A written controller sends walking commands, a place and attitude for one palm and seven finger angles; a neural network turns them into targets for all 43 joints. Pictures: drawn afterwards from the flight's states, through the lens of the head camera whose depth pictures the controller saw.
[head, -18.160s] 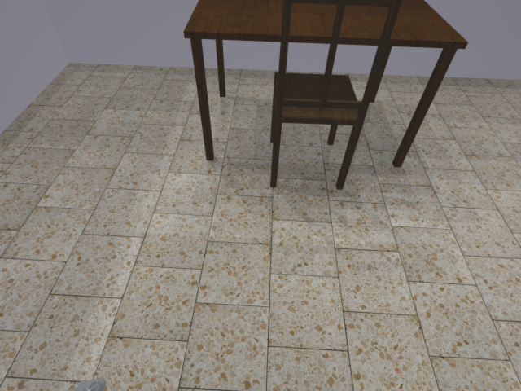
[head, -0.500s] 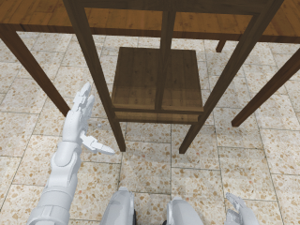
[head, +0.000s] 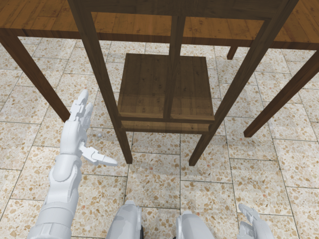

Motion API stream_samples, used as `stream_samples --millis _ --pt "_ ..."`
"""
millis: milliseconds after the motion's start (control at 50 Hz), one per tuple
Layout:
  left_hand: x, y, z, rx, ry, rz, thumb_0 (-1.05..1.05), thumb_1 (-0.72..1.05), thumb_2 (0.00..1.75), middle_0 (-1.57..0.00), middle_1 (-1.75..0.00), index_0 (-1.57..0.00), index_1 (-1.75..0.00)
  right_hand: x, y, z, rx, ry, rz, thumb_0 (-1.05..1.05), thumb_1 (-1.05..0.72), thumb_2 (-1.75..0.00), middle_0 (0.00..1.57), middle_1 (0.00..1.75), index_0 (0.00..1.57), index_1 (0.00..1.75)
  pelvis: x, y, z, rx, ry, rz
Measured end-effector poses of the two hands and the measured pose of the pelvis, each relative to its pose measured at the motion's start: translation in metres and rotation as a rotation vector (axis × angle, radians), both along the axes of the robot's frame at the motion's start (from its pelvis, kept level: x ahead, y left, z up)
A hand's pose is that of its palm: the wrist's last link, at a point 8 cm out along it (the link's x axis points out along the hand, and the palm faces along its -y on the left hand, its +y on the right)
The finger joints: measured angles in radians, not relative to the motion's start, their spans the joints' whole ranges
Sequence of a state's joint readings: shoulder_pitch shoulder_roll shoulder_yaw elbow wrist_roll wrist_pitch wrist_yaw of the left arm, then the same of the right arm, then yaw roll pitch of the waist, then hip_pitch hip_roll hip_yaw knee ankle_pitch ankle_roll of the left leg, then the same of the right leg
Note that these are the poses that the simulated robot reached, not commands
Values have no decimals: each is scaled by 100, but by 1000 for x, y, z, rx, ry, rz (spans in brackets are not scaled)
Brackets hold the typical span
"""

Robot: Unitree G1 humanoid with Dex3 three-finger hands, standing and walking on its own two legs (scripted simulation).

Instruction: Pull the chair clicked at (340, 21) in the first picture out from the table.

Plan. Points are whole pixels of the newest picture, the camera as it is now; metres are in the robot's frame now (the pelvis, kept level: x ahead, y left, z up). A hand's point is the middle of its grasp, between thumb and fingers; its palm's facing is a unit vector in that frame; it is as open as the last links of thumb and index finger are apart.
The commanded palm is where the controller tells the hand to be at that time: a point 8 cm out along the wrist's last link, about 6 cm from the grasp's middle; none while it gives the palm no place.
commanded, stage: push the fingers through the gap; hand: left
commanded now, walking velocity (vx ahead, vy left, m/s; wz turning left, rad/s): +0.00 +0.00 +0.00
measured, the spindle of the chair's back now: (171, 80) +0.51 -0.01 +0.06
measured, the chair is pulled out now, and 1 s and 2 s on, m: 0.00 0.00 0.00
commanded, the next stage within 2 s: hook a spindle and tug to test in 1.64 s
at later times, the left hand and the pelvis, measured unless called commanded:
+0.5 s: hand (99, 119) +0.40 +0.17 +0.03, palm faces -0.02 -1.00 -0.05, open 16.9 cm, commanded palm +0.39 +0.21 +0.02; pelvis +0.00 +0.01 +0.00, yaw +0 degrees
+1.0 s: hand (105, 105) +0.45 +0.16 +0.02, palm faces +0.01 -1.00 -0.03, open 16.9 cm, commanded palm +0.44 +0.21 +0.02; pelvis +0.00 +0.01 -0.01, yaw -1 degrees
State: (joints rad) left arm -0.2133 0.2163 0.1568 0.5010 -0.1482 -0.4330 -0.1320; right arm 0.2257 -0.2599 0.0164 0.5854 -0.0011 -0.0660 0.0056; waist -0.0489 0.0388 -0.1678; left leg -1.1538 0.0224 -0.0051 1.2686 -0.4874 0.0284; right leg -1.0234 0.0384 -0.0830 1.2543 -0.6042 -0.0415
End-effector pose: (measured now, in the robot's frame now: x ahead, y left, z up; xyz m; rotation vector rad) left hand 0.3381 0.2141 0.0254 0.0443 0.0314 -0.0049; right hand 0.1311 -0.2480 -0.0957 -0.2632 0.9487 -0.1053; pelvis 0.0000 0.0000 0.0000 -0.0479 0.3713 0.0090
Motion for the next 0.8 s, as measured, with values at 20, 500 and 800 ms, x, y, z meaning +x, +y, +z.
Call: stream_samples --millis 20,500,800 --pt "1 4 1 6 -7 11 -1 -50 30 -7 -8 -7 -8 0 0 0 0 -2 1 0 -90 -90 21 30 20 29 -1 0 -1 -1 0 0" --pt "43 8 5 8 0 -12 -1 -50 30 -6 -8 -6 -8 -36 3 -8 -5 92 -36 0 -90 -90 21 30 20 29 -5 8 -3 -13 22 -3" --pt "77 4 4 6 -25 4 -1 -50 30 -6 -8 -6 -8 -60 -1 -15 -19 176 -70 0 -90 -90 21 30 20 29 -3 9 -6 -15 52 -9"
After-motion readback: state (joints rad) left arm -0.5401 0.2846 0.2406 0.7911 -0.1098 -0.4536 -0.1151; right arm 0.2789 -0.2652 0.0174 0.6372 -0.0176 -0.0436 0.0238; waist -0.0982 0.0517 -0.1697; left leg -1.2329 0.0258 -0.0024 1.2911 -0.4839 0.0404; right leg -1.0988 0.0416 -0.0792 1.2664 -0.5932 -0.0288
